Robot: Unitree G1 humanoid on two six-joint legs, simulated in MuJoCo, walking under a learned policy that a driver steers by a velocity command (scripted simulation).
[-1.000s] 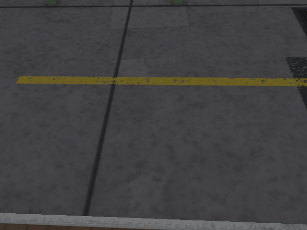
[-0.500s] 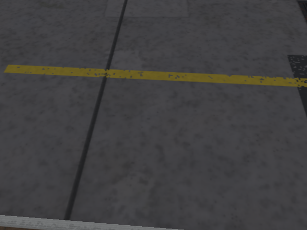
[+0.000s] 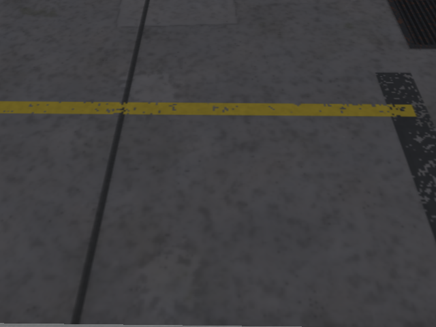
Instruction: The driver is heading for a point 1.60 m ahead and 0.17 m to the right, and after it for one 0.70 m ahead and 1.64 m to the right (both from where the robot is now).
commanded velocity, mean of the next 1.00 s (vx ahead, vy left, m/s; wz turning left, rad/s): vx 0.00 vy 0.00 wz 0.00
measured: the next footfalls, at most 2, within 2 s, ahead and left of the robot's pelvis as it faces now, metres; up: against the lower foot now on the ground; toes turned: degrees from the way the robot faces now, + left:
right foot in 1.80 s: +0.11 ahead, -0.15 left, +0.00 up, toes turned -3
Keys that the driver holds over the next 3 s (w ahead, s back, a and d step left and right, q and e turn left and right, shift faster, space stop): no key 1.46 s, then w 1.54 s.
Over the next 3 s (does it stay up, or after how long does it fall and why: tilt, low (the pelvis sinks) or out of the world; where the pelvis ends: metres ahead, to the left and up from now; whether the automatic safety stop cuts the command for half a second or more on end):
stays up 0.74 -0.12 -0.24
